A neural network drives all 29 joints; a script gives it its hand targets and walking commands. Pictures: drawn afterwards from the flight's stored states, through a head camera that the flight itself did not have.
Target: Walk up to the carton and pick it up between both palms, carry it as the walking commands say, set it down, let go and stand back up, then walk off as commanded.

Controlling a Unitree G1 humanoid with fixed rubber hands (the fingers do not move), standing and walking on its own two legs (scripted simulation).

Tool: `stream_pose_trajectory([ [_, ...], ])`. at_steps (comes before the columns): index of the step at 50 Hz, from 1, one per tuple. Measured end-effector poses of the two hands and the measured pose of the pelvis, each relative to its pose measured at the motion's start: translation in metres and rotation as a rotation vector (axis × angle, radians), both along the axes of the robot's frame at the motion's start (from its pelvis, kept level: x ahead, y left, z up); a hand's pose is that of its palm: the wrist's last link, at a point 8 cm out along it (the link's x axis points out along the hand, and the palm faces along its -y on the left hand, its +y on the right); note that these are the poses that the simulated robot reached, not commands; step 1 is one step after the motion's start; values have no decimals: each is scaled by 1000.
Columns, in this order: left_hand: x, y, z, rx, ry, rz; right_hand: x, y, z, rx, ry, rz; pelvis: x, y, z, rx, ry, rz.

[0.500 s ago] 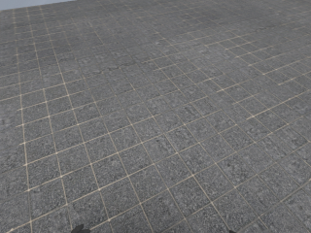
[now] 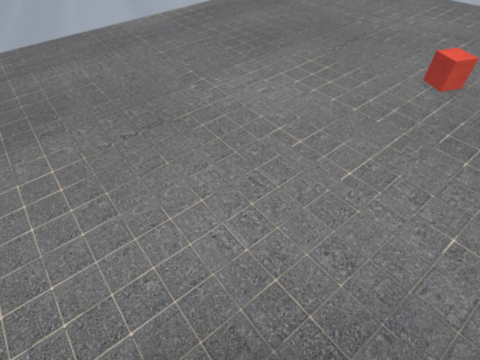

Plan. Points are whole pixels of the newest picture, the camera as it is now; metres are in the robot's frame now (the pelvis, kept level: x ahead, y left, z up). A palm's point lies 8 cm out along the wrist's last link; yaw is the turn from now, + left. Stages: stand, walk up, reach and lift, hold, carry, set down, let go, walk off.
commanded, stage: walk up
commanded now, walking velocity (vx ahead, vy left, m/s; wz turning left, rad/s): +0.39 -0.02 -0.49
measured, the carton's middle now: (449, 69) +2.31 -1.66 -0.63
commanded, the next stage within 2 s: none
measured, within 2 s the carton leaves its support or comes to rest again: neither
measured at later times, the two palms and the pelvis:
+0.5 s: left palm out of the picture +0.14 +0.17 -0.14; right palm (379, 270) +0.33 -0.29 -0.11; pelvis +0.21 -0.06 -0.01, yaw -10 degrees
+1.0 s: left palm (217, 207) +0.51 +0.07 -0.11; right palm (423, 275) +0.33 -0.39 -0.13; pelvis +0.37 -0.15 +0.01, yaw -18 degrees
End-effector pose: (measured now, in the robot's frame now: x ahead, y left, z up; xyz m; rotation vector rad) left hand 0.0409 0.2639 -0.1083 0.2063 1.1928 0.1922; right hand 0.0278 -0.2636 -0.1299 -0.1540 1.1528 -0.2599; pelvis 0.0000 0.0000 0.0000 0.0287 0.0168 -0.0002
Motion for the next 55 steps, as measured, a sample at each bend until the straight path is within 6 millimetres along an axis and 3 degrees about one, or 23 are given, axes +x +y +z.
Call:
stream_pose_trajectory([
  [3, 34, -10, 4, 42, -58, -42, -16, -27, -14, -6, 63, -46, 20, -15, -8, -14, 5, -18],
  [6, 47, -21, 3, 64, -78, -33, -3, -36, -19, 18, 91, -38, 37, -29, -11, -25, 20, -20],
  [18, 57, -90, -6, -51, 121, 39, 199, -22, 20, 104, -210, 37, 130, -60, 6, -29, 18, -127],
  [23, 81, -99, -22, -70, 211, 61, 279, -21, 21, 91, -267, 64, 185, -63, -5, -37, 11, -144],
  [26, 112, -98, -35, -73, 258, 32, 311, -28, 17, 50, -288, 49, 216, -65, -16, -12, 2, -184],
  [29, 175, -97, -38, -63, 236, -70, 302, -47, 13, 5, -256, -23, 237, -67, -16, 8, -3, -232],
  [33, 296, -104, -27, -17, 78, -221, 245, -66, 1, -2, -73, -176, 263, -75, -8, 22, -19, -260],
  [37, 406, -137, -4, 8, -80, -358, 189, -67, -8, 55, 115, -294, 286, -90, -1, 30, -27, -302],
  [40, 462, -171, 6, 21, -159, -445, 167, -68, -19, 111, 197, -354, 304, -108, -5, 25, -31, -309],
  [43, 487, -191, 8, 28, -192, -465, 173, -75, -26, 147, 234, -360, 325, -125, -9, 0, -17, -295],
  [46, 486, -196, 7, 23, -158, -423, 216, -94, -21, 143, 183, -330, 346, -139, -3, -17, -12, -295],
  [51, 461, -196, -2, -12, -38, -313, 323, -132, 4, 83, 6, -250, 381, -155, 9, -34, -7, -307],
  [55, 442, -192, -13, -38, 68, -225, 408, -150, 20, 46, -93, -175, 413, -161, 10, -52, -4, -297],
])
